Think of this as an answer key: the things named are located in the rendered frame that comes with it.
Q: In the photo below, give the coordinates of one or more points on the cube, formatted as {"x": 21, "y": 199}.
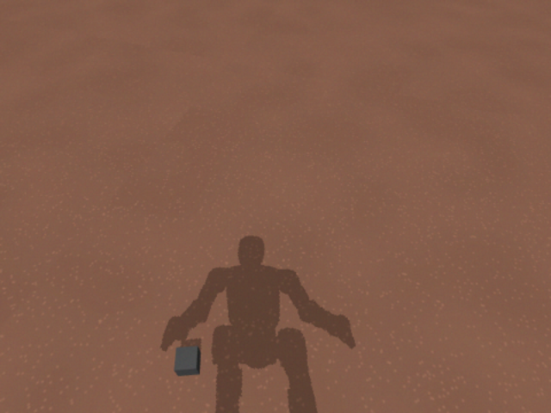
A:
{"x": 187, "y": 361}

